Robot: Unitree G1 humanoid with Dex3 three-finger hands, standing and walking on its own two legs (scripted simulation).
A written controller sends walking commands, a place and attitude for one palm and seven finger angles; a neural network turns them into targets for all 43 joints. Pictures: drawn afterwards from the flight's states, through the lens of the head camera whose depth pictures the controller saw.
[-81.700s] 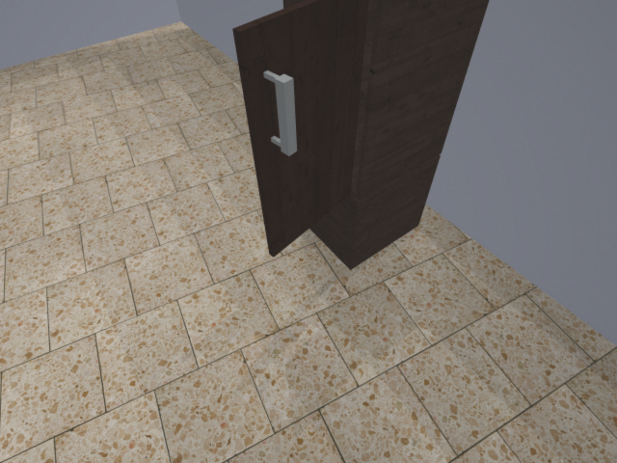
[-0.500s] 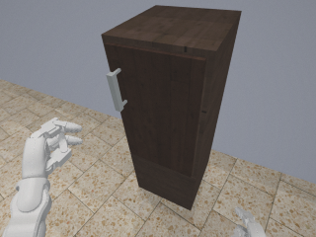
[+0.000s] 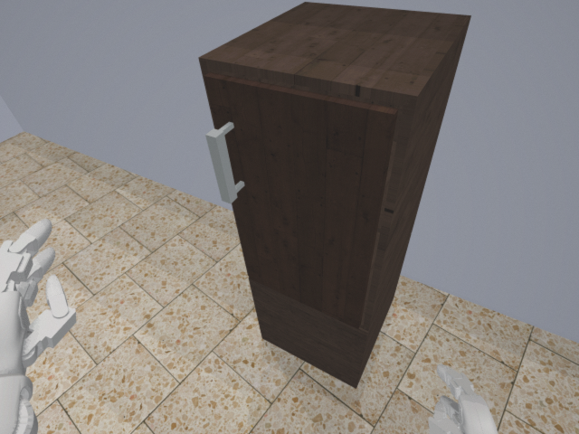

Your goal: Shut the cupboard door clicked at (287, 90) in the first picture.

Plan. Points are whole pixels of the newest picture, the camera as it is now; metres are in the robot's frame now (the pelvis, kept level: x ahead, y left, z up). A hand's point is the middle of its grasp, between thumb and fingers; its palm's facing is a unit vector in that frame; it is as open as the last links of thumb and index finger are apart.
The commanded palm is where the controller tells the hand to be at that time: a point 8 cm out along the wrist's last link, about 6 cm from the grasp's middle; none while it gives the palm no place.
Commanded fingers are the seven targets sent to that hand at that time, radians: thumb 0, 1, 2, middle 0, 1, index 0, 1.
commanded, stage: draw the hand back to the body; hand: left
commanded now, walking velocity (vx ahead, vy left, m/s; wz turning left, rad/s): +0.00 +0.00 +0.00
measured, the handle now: (229, 163) +0.56 +0.21 +0.09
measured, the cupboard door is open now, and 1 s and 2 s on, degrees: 0 0 0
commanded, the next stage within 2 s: step back with the hand held close in 0.16 s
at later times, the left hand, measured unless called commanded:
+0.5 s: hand (80, 304) +0.20 +0.27 +0.15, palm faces +0.39 -0.79 -0.47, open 7.4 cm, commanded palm +0.14 +0.31 +0.17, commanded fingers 0.00 0.90 0.90 -0.20 -0.30 -0.20 -0.30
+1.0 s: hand out of the picture +0.11 +0.30 +0.15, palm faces +0.45 -0.77 -0.44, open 7.4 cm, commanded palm +0.05 +0.33 +0.17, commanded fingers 0.00 0.90 0.90 -0.20 -0.30 -0.20 -0.30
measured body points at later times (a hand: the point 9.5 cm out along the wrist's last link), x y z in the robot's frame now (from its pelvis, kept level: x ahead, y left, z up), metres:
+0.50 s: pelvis +0.00 +0.01 +0.00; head +0.00 -0.02 +0.45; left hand +0.17 +0.31 +0.18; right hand +0.17 -0.24 -0.10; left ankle -0.01 +0.10 -0.74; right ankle -0.02 -0.10 -0.74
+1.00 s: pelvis -0.08 +0.03 -0.02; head -0.09 +0.05 +0.43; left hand +0.08 +0.34 +0.17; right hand +0.07 -0.22 -0.09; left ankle -0.01 +0.10 -0.74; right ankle -0.02 -0.10 -0.74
